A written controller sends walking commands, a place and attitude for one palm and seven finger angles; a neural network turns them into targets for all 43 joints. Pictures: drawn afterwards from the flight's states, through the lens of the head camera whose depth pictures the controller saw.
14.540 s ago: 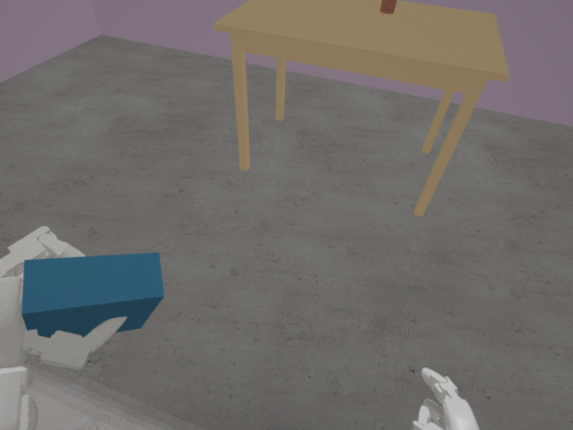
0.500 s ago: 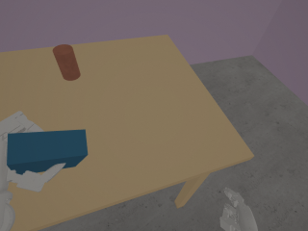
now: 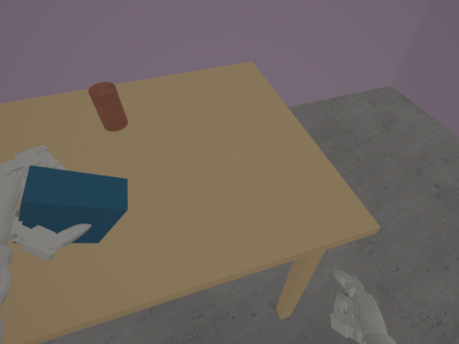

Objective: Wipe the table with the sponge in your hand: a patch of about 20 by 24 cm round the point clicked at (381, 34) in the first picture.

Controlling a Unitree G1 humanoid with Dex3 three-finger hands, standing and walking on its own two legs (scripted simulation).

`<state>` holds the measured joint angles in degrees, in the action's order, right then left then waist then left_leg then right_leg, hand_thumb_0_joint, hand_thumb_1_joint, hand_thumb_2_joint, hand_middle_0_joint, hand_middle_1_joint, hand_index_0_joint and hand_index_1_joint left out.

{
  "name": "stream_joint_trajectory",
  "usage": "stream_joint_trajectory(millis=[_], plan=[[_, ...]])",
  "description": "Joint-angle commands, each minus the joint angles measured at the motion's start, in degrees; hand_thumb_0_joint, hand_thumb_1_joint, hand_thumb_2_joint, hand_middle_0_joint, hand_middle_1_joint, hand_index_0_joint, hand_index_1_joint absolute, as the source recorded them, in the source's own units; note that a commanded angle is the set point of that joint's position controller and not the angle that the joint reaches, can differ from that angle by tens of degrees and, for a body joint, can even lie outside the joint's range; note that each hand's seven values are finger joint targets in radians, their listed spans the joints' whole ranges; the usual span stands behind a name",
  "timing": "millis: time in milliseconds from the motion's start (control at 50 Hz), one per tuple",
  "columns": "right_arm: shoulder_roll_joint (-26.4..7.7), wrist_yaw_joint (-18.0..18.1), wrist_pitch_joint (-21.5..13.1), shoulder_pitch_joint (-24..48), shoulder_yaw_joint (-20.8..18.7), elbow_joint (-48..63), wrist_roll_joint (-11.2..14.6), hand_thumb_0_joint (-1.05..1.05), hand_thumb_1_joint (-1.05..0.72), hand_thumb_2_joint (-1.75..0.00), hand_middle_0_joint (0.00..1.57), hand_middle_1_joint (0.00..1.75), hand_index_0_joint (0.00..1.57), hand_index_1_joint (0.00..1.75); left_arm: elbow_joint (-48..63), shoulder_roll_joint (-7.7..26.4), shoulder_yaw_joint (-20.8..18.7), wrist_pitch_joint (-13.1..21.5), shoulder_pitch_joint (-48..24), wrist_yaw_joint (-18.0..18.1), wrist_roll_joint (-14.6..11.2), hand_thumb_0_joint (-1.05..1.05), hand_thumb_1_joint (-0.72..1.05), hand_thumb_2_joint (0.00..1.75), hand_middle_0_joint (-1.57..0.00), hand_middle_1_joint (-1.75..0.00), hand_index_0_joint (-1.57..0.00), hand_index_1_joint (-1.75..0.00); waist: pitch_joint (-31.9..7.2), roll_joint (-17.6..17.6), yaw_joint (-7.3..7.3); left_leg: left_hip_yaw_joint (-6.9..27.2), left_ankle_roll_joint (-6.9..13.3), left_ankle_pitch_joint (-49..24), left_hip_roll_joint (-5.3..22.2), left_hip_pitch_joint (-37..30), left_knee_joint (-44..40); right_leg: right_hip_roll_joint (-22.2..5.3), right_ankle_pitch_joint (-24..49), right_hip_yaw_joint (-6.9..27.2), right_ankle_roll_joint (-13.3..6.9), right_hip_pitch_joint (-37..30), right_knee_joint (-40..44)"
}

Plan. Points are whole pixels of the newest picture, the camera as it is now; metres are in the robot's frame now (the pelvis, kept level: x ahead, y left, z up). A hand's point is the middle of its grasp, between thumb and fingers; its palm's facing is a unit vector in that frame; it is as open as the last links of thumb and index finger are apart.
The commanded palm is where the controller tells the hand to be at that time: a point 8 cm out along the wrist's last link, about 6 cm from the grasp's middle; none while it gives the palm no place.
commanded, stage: turn the palm down, sponge in hand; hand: left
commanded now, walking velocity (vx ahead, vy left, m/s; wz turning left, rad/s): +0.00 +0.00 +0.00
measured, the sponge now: (84, 211) +0.25 +0.23 +0.15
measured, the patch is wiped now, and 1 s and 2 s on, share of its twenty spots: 0.00 0.00 0.00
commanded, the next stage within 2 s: move the sponge above the wiping area in 1.96 s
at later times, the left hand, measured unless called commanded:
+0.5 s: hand (74, 222) +0.21 +0.22 +0.18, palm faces +0.26 -0.53 -0.81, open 8.9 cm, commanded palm +0.17 +0.26 +0.21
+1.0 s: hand (39, 218) +0.21 +0.26 +0.19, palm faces +0.26 -0.27 -0.93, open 8.8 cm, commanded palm +0.18 +0.26 +0.23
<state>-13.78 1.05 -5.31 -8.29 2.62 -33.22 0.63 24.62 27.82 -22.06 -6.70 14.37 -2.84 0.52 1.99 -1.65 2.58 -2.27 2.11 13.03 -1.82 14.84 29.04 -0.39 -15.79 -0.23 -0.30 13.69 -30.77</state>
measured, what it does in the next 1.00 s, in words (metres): stands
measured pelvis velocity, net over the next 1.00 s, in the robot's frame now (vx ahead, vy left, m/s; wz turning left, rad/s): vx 0.00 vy -0.03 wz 0.03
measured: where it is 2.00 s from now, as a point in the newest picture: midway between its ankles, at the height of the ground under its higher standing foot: outside the picture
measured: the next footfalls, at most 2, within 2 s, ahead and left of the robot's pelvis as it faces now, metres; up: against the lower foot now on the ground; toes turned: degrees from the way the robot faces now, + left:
none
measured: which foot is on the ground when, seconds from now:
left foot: down 0.00-1.00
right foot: down 0.00-1.00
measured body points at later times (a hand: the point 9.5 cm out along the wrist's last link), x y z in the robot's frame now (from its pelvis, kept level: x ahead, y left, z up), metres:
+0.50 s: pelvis +0.00 -0.06 -0.01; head +0.00 -0.10 +0.43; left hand +0.19 +0.24 +0.23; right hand +0.21 -0.28 -0.10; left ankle +0.03 +0.09 -0.73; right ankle +0.01 -0.12 -0.73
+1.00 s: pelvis +0.00 -0.03 -0.01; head +0.00 -0.08 +0.44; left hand +0.20 +0.27 +0.24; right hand +0.23 -0.24 -0.09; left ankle +0.03 +0.09 -0.73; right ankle +0.01 -0.12 -0.73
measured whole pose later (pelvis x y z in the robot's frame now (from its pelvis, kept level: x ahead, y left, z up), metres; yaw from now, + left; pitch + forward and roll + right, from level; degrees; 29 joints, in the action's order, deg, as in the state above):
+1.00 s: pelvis +0.00 -0.03 -0.01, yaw +1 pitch -1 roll +1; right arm -15.2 7.8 -1.7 -7.7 2.1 -32.2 3.8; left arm 26.3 39.3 -14.9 -16.5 14.2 -2.2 23.9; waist -0.5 -5.9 6.3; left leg 0.1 -0.3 15.7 -0.3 17.9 34.8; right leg 1.1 -19.3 -2.6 -2.7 16.2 -36.6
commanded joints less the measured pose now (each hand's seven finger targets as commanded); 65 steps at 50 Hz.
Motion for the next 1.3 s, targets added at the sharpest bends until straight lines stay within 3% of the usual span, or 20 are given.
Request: stream_joint_trajectory(millis=[0, 40, 60, 100, 140, 160, 260, 340, 400, 440, 460, 520, 600, 720, 840, 860, 940, 1020, 1140, 1280], plan=[[-7.34, 1.55, -3.04, 8.12, -3.51, 9.50, -0.91, 0.00, -0.90, -0.90, 0.20, 0.30, 0.20, 0.30, 15.41, 13.08, -10.30, 7.89, -0.61, 2.91, -0.09, 0.00, 0.10, 1.30, -1.20, -1.60, -1.20, -1.60, -9.77, 2.64, 1.74, 3.57, -1.40, -3.82, 2.04, -4.35, -3.05, 2.52, 4.85, -5.02, -0.75, 3.61, 1.51], [-7.70, 2.48, -2.99, 8.43, -3.77, 9.20, -0.54, 0.00, -0.90, -0.90, 0.20, 0.30, 0.20, 0.30, 16.89, 20.20, -16.55, 10.00, -5.50, 5.86, 0.29, 0.00, 0.10, 1.30, -1.20, -1.60, -1.20, -1.60, -11.52, -1.41, 2.25, 2.84, -1.08, 0.68, 1.45, -3.71, -1.55, 2.55, 0.84, -3.23, -0.69, 5.13, 1.36], [-6.12, 2.69, -3.22, 7.72, -3.61, 9.38, -0.98, 0.00, -0.90, -0.90, 0.20, 0.30, 0.20, 0.30, 16.01, 15.38, -11.65, 10.75, -7.39, 6.83, 1.25, 0.00, 0.10, 1.30, -1.20, -1.60, -1.20, -1.60, -11.77, -3.50, 2.10, 2.52, -1.31, -1.01, 1.03, -3.30, -1.08, 1.84, 1.38, -3.40, -1.12, 4.55, 1.53], [-6.91, 3.35, -2.86, 5.47, -4.18, 7.82, -0.83, 0.00, -0.90, -0.90, 0.20, 0.30, 0.20, 0.30, 10.73, 14.32, -10.27, 10.09, -4.24, 7.75, 2.54, 0.00, 0.10, 1.30, -1.20, -1.60, -1.20, -1.60, -10.23, -3.91, 1.10, 2.27, -1.22, -0.82, 1.09, -2.57, 0.25, 1.37, 1.73, -3.12, -0.76, 5.91, 1.42], [-7.49, 3.89, -2.33, 6.38, -3.85, 7.87, 0.07, 0.00, -0.90, -0.90, 0.20, 0.30, 0.20, 0.30, 8.32, 17.73, -10.44, 7.23, -7.35, 7.11, 4.56, 0.00, 0.10, 1.30, -1.20, -1.60, -1.20, -1.60, -9.51, -4.87, 0.83, 1.55, -0.78, 0.70, 0.58, -1.78, 1.14, 1.02, -0.25, -1.61, -0.68, 6.67, 2.35], [-7.12, 4.31, -2.22, 6.29, -3.56, 8.30, -0.06, 0.00, -0.90, -0.90, 0.20, 0.30, 0.20, 0.30, 7.94, 14.88, -6.40, 6.21, -8.90, 5.87, 4.80, 0.00, 0.10, 1.30, -1.20, -1.60, -1.20, -1.60, -9.23, -3.77, 0.40, 1.45, -0.55, 0.25, 0.38, -1.62, 1.28, 0.32, 0.18, -1.54, -0.55, 5.91, 3.10], [-6.82, 6.97, -2.53, 7.53, -2.86, 9.37, 1.05, 0.00, -0.90, -0.90, 0.20, 0.30, 0.20, 0.30, 6.30, 18.28, -3.15, 2.96, -13.55, -0.28, 6.98, 0.00, 0.10, 1.30, -1.20, -1.60, -1.20, -1.60, -6.07, -0.88, 0.64, 1.04, 0.04, 2.10, 0.15, -0.83, 2.26, -1.06, -5.31, 1.81, 0.21, 5.98, 6.38], [-6.31, 7.32, -3.38, 8.24, -3.19, 9.37, 1.07, 0.00, -0.90, -0.90, 0.20, 0.30, 0.20, 0.30, 8.42, 26.05, -10.62, 5.68, -11.33, -0.59, 8.27, 0.00, 0.10, 1.30, -1.20, -1.60, -1.20, -1.60, -7.98, -1.36, 2.98, 1.16, -0.45, -1.25, 0.33, -0.16, 4.45, -1.97, -5.02, 5.43, 0.08, 3.24, 6.63], [-6.50, 6.74, -3.04, 4.99, -4.13, 9.38, 0.67, 0.00, -0.90, -0.90, 0.20, 0.30, 0.20, 0.30, 6.34, 24.43, -11.55, 6.64, -6.62, 0.19, 7.53, 0.00, 0.10, 1.30, -1.20, -1.60, -1.20, -1.60, -9.74, 1.49, 3.24, 1.85, -0.85, -3.44, 0.97, 2.37, 6.09, -3.31, 1.08, 6.04, 0.74, 0.92, 5.06], [-6.50, 6.17, -2.97, 6.33, -4.15, 9.15, 1.45, 0.00, -0.90, -0.90, 0.20, 0.30, 0.20, 0.30, 5.19, 27.35, -14.73, 5.35, -4.22, 1.57, 7.96, 0.00, 0.10, 1.30, -1.20, -1.60, -1.20, -1.60, -9.27, -2.28, 4.62, 1.59, -1.30, -4.05, 0.90, 3.55, 6.90, -3.92, 2.97, 7.77, 0.34, 0.15, 4.45], [-6.62, 5.92, -2.43, 4.98, -4.30, 9.89, 1.27, 0.00, -0.90, -0.90, 0.20, 0.30, 0.20, 0.30, 5.91, 24.08, -11.83, 4.66, -3.82, 1.85, 7.77, 0.00, 0.10, 1.30, -1.20, -1.60, -1.20, -1.60, -10.03, -1.79, 3.99, 1.98, -1.56, -4.50, 1.42, 4.36, 7.35, -4.92, 6.99, 7.57, 0.65, -0.70, 3.38], [-7.83, 6.11, -1.18, 3.69, -4.76, 10.38, 1.72, 0.00, -0.90, -0.90, 0.20, 0.30, 0.20, 0.30, 5.34, 25.82, -11.52, 1.74, -1.27, 1.45, 8.86, 0.00, 0.10, 1.30, -1.20, -1.60, -1.20, -1.60, -9.84, 2.68, 3.62, 2.00, -1.08, -4.40, 1.46, 5.67, 7.54, -5.04, 10.44, 7.35, 1.99, -0.29, 2.09], [-7.82, 6.76, -1.28, 4.15, -4.55, 11.45, 2.16, 0.00, -0.90, -0.90, 0.20, 0.30, 0.20, 0.30, 7.17, 26.14, -9.18, 0.73, -3.76, 0.81, 11.89, 0.00, 0.10, 1.30, -1.20, -1.60, -1.20, -1.60, -10.27, 2.99, 3.00, 1.82, -0.44, -4.59, 1.18, 4.48, 7.77, -4.12, 8.30, 6.39, 1.67, 1.52, 2.20], [-7.32, 7.30, -2.17, 4.75, -4.51, 11.34, 1.82, 0.00, -0.90, -0.90, 0.20, 0.30, 0.20, 0.30, 12.20, 27.42, -8.51, 1.68, -5.07, 2.03, 17.11, 0.00, 0.10, 1.30, -1.20, -1.60, -1.20, -1.60, -13.22, 0.90, 3.67, 1.94, -0.21, -6.74, 0.97, 1.52, 7.41, -3.43, 9.69, 5.35, 0.90, 1.53, 1.12], [-6.94, 6.98, -1.37, 8.69, -3.41, 10.65, 2.75, 0.00, -0.90, -0.90, 0.20, 0.30, 0.20, 0.30, 9.83, 27.41, -8.13, -4.55, -5.89, 4.86, 21.63, 0.00, 0.10, 1.30, -1.20, -1.60, -1.20, -1.60, -9.74, -2.93, 4.79, 2.15, -0.84, -6.04, 1.31, 0.79, 4.14, -1.74, 7.94, 3.61, -0.37, 2.34, 1.47], [-7.33, 6.99, -0.63, 7.52, -3.47, 10.94, 2.47, 0.00, -0.90, -0.90, 0.20, 0.30, 0.20, 0.30, 9.06, 24.93, -4.90, -6.05, -6.65, 4.52, 21.94, 0.00, 0.10, 1.30, -1.20, -1.60, -1.20, -1.60, -10.18, -2.58, 4.21, 2.20, -0.85, -6.06, 1.76, 1.09, 3.59, -2.03, 8.45, 2.36, -0.20, 1.70, 1.76], [-6.76, 6.87, 0.37, 12.14, -1.84, 10.87, 3.41, 0.00, -0.90, -0.90, 0.20, 0.30, 0.20, 0.30, 8.01, 25.77, -2.73, -11.11, -9.40, 2.56, 25.54, 0.00, 0.10, 1.30, -1.20, -1.60, -1.20, -1.60, -8.52, -1.44, 4.48, 3.09, -0.82, -4.80, 1.45, -0.47, 0.95, -0.92, 5.26, 2.47, -0.48, 1.77, 3.27], [-6.60, 7.02, 1.42, 12.49, -1.33, 11.17, 3.00, 0.00, -0.90, -0.90, 0.20, 0.30, 0.20, 0.30, 11.72, 25.16, 2.34, -12.25, -13.29, -0.03, 30.24, 0.00, 0.10, 1.30, -1.20, -1.60, -1.20, -1.60, -10.62, -2.59, 3.91, 4.32, -0.47, -4.36, 1.61, -3.27, -1.78, -1.01, 3.72, 1.27, -0.58, 0.42, 4.32], [-5.87, 6.36, 0.83, 17.68, -0.67, 10.00, 2.78, 0.00, -0.90, -0.90, 0.20, 0.30, 0.20, 0.30, 13.02, 27.52, -0.09, -12.28, -15.46, 0.61, 35.80, 0.00, 0.10, 1.30, -1.20, -1.60, -1.20, -1.60, -11.18, -5.56, 6.02, 6.19, -0.98, -5.28, 1.65, -5.46, -4.70, 0.24, 3.86, 3.03, -2.61, -2.45, 5.50], [-6.46, 5.38, 2.34, 18.42, -0.75, 8.47, 2.94, 0.00, -0.90, -0.90, 0.20, 0.30, 0.20, 0.30, 8.88, 24.37, 5.02, -16.01, -19.07, 0.30, 38.76, 0.00, 0.10, 1.30, -1.20, -1.60, -1.20, -1.60, -11.55, -4.97, 5.87, 7.06, -1.54, -5.25, 2.35, -4.91, -7.46, -0.69, 4.66, 2.14, -2.45, -4.40, 6.28]])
